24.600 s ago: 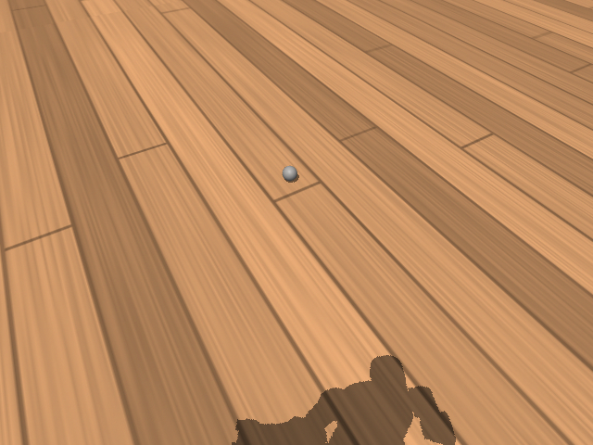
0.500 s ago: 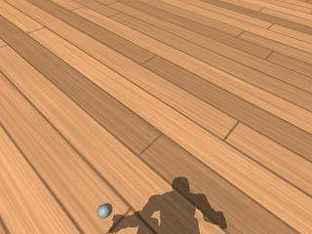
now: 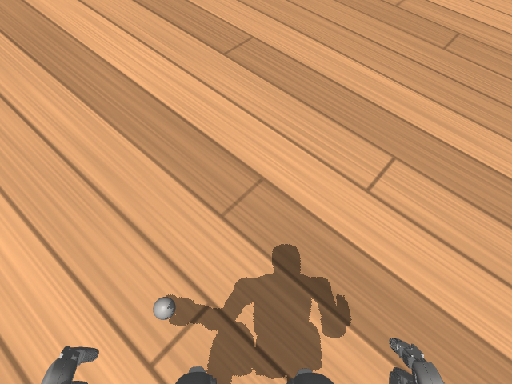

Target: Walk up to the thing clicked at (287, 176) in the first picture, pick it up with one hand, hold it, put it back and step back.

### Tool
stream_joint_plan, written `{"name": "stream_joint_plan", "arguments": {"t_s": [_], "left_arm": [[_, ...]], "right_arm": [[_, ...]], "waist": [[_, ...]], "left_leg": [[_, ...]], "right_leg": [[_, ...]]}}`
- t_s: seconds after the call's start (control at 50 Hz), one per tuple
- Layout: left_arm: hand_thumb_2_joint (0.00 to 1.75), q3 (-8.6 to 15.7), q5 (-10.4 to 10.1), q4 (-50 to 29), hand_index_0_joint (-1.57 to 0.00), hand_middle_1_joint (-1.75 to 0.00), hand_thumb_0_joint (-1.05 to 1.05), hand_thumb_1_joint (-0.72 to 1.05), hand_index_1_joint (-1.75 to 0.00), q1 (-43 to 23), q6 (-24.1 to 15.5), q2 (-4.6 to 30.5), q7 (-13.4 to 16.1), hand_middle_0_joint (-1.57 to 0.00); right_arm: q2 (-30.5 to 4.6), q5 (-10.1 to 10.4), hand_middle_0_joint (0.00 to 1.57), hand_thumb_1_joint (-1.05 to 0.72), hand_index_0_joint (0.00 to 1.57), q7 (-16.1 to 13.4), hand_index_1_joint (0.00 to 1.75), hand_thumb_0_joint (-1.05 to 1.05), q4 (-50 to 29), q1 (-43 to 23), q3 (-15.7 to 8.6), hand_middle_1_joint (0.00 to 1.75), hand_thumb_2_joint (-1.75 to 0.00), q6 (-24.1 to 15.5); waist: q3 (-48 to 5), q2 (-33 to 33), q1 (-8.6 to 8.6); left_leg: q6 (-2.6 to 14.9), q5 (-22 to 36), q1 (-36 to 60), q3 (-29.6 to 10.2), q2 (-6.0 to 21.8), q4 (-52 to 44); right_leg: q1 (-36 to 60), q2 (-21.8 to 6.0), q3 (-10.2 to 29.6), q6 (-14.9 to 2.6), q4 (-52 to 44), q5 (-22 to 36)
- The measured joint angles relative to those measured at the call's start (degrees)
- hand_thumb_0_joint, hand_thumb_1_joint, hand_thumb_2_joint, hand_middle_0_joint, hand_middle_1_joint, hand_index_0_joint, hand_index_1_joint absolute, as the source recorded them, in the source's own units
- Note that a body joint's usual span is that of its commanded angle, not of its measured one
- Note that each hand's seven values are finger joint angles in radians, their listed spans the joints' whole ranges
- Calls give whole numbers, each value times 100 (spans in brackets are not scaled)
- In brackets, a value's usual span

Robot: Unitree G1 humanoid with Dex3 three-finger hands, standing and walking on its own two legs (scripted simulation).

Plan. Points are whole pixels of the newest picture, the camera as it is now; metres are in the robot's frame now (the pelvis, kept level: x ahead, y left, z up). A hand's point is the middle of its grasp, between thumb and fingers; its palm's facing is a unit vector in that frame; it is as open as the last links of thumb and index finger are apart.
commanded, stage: rise first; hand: left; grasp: from above
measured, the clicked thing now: (164, 308) +0.40 +0.28 -0.69
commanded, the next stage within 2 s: none
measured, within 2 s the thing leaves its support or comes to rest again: neither
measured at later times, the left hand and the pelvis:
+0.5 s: hand out of the picture +0.13 +0.28 -0.22, palm faces -0.27 -0.80 -0.53, open 14.1 cm; pelvis -0.02 +0.00 -0.08, yaw +0 degrees
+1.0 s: hand (118, 344) +0.26 +0.32 -0.42, palm faces -0.48 -0.33 -0.81, open 13.9 cm; pelvis -0.08 +0.00 -0.29, yaw -4 degrees
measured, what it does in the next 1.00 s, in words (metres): lowers itself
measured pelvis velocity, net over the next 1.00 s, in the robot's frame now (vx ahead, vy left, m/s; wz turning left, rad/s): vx -0.08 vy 0.00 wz -0.07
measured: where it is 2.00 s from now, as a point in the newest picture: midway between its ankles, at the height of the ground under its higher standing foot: outside the picture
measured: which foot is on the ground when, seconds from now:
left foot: down 0.00-1.00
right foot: down 0.00-1.00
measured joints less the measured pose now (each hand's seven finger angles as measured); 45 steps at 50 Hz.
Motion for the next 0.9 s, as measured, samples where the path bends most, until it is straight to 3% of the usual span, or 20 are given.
{"name": "stream_joint_plan", "arguments": {"t_s": [0.16,0.32,0.46,0.54,0.66,0.9], "left_arm": [[101,-49,283,-1088,-6,-105,0,-49,-107,539,264,-30,11,-7],[99,-90,450,-1804,-6,-107,0,-52,-108,904,507,29,21,-7],[97,-106,709,-2068,-7,-108,0,-51,-108,950,428,157,36,-7],[97,-69,1080,-1697,-7,-109,0,-51,-109,560,109,350,43,-7],[97,-2,1843,-1127,-6,-110,0,-50,-110,-262,-634,698,160,-6],[100,248,3199,-105,-6,-109,0,-51,-110,-2095,-1600,1411,448,-6]], "right_arm": [[14,-41,20,-86,20,-41,30,1,-276,-218,-18,30,-89,-164],[77,-79,20,-87,20,-6,30,1,-579,-385,49,30,-89,-334],[61,-85,20,-87,20,34,30,1,-714,-492,94,30,-89,-477],[-15,-97,20,-86,20,87,30,1,-673,-608,103,30,-89,-612],[-173,-106,20,-85,20,184,30,1,-434,-857,33,30,-88,-716],[-263,-213,20,-86,20,365,30,1,91,-1115,-135,30,-89,-432]], "waist": [[-205,13,44],[-357,41,39],[-463,58,55],[-570,24,66],[-739,-13,73],[-592,47,131]], "left_leg": [[11,-447,-876,-87,31,995],[5,-703,-1596,-178,51,1687],[-4,-902,-2393,-264,41,2374],[-15,-1055,-3117,-283,27,2963],[-29,-1332,-4462,-316,29,4106],[-48,-1543,-6836,-517,95,6120]], "right_leg": [[-813,17,-38,16,919,-428],[-1488,34,-89,9,1578,-691],[-2256,24,-132,-3,2279,-928],[-2992,6,-113,-13,2922,-1121],[-4355,9,-63,-15,4132,-1450],[-6697,129,-86,-32,6129,-1673]]}}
